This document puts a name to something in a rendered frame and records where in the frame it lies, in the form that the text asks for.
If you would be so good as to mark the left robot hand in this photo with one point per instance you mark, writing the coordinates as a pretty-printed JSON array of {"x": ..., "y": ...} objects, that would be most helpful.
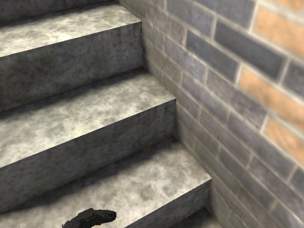
[{"x": 90, "y": 217}]

